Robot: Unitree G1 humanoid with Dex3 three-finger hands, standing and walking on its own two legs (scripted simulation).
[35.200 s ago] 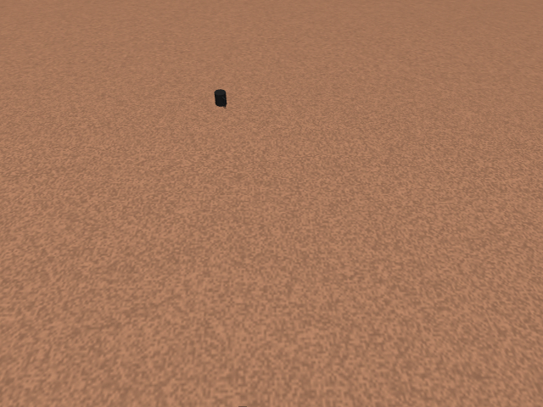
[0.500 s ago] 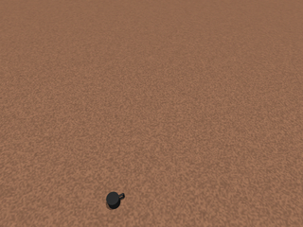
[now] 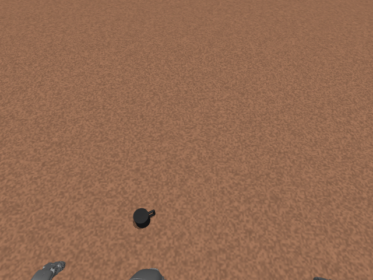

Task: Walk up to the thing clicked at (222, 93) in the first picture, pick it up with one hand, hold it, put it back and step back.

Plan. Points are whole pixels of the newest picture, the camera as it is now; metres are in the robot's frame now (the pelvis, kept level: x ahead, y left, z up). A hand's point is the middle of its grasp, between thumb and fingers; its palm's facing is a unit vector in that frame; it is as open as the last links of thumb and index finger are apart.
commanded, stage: step back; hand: left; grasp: from above
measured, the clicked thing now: (145, 216) +0.45 +0.21 -0.73
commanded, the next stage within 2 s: none
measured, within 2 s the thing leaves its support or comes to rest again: neither
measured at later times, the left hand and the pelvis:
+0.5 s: hand out of the picture +0.03 +0.28 -0.16, palm faces -0.11 -0.91 -0.39, open 7.4 cm; pelvis -0.10 +0.02 -0.02, yaw -5 degrees
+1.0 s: hand out of the picture -0.11 +0.30 -0.15, palm faces -0.01 -0.93 -0.36, open 7.4 cm; pelvis -0.24 +0.03 -0.01, yaw +0 degrees
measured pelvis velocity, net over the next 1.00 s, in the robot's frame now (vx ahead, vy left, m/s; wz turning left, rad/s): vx -0.24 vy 0.03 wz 0.00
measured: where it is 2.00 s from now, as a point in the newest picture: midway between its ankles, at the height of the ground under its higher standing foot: outside the picture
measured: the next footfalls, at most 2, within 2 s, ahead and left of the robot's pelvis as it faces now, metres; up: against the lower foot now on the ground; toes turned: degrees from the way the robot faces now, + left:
right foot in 0.52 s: -0.09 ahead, -0.11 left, +0.00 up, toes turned -2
left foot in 0.86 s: -0.18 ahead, +0.14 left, +0.00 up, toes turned -3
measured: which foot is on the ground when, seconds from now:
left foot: down 0.00-0.54, up 0.56-0.84, down 0.86-1.00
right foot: down 0.00-0.08, up 0.10-0.50, down 0.52-0.88, up 0.90-1.00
